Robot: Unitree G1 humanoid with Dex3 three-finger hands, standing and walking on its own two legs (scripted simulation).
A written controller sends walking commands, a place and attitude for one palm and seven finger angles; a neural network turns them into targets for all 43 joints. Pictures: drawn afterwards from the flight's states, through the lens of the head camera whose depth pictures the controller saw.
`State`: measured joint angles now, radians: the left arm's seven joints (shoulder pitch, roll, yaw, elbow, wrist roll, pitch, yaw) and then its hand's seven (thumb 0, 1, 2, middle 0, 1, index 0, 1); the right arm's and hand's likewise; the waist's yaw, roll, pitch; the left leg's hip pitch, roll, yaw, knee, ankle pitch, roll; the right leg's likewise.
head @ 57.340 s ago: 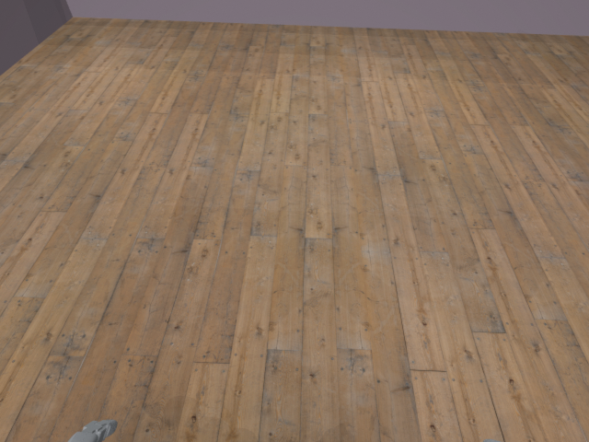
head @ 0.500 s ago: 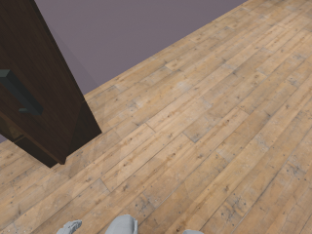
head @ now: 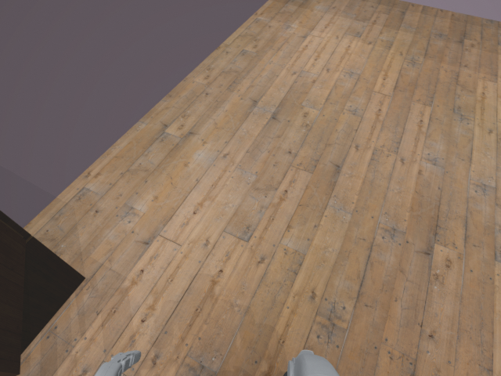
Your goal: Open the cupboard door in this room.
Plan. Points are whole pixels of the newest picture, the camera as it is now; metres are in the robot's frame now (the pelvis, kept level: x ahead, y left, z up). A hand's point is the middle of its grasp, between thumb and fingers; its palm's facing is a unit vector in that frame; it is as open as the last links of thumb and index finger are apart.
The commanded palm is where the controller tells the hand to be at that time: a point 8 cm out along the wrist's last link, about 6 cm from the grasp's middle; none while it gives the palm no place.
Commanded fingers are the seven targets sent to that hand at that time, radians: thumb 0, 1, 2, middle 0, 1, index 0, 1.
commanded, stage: walk to a spot facing it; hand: left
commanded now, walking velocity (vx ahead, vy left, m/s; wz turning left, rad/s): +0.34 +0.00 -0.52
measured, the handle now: out of the picture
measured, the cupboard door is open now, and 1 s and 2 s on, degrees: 48 48 48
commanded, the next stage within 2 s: turn to face it in 1.38 s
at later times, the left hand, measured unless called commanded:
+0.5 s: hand (176, 332) +0.22 +0.15 -0.19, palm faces -0.09 -0.98 -0.18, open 7.3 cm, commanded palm none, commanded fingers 0.00 0.90 0.90 -0.20 -0.30 -0.20 -0.30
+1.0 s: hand (255, 167) +0.63 +0.00 -0.17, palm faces -0.38 -0.91 -0.19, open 7.4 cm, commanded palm none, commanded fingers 0.00 0.90 0.90 -0.20 -0.30 -0.20 -0.30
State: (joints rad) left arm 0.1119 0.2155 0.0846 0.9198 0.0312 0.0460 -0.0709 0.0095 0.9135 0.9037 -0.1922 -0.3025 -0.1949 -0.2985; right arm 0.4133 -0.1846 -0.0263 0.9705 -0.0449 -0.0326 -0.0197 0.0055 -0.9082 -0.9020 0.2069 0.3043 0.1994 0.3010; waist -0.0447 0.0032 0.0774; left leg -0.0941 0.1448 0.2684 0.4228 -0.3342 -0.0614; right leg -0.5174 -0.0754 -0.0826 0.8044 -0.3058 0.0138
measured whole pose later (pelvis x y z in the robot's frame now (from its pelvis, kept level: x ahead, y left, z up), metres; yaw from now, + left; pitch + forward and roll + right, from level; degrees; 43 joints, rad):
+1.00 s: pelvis +0.43 -0.12 -0.02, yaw -20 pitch +0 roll +1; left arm 0.05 0.20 0.06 0.98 0.02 -0.06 -0.03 0.01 0.91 0.90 -0.19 -0.30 -0.20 -0.30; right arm 0.52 -0.15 -0.02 1.16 -0.02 -0.03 -0.01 0.01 -0.92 -0.90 0.20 0.30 0.20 0.30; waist -0.06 -0.01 0.09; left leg -0.09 0.13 0.20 0.75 -0.50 -0.04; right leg -0.41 -0.03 -0.12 0.63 -0.24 -0.09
